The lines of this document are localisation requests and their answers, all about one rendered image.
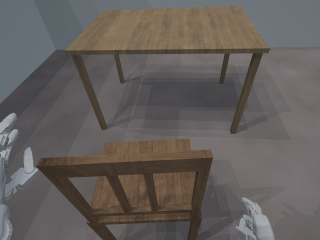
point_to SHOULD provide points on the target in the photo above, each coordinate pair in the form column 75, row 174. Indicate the left robot forearm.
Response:
column 6, row 228

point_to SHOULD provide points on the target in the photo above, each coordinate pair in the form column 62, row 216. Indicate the robot left hand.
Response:
column 23, row 176

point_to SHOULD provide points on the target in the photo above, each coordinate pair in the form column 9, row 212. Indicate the robot right hand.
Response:
column 259, row 227

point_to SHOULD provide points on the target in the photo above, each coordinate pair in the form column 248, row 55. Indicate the table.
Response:
column 188, row 30

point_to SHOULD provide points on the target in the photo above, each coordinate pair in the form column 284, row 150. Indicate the chair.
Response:
column 150, row 181

